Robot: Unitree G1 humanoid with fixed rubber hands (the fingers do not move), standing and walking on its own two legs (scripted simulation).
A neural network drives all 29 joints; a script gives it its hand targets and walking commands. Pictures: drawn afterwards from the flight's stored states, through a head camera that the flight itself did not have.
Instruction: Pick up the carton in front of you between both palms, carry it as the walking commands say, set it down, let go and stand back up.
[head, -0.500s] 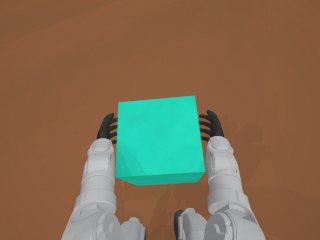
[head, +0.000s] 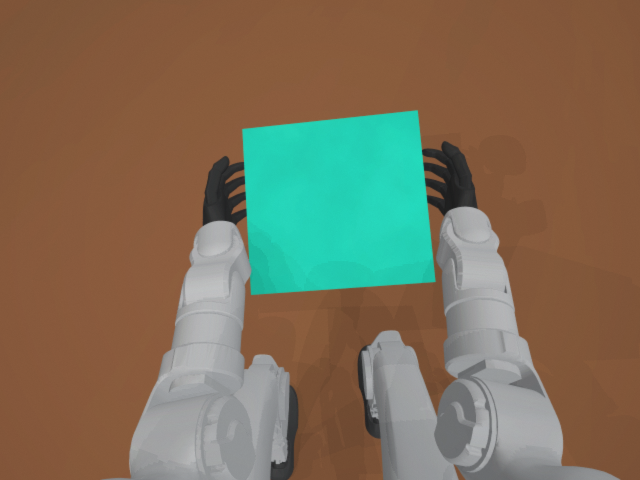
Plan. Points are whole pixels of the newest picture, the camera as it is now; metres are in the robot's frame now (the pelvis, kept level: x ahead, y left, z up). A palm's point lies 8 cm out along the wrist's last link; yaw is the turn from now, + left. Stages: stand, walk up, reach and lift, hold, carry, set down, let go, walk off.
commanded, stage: set down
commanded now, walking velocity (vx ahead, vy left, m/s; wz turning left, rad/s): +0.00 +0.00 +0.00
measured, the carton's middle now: (339, 218) +0.45 -0.05 -0.16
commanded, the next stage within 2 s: none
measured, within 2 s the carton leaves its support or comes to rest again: rests again in 1.46 s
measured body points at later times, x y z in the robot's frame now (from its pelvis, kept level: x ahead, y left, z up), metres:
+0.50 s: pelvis -0.03 -0.01 -0.12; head +0.27 -0.06 +0.21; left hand +0.47 +0.07 -0.24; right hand +0.46 -0.22 -0.24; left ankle +0.04 +0.11 -0.57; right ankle +0.11 -0.12 -0.57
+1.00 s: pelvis -0.04 -0.01 -0.21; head +0.32 -0.06 +0.06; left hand +0.50 +0.06 -0.37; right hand +0.49 -0.24 -0.38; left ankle +0.04 +0.11 -0.57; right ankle +0.11 -0.12 -0.57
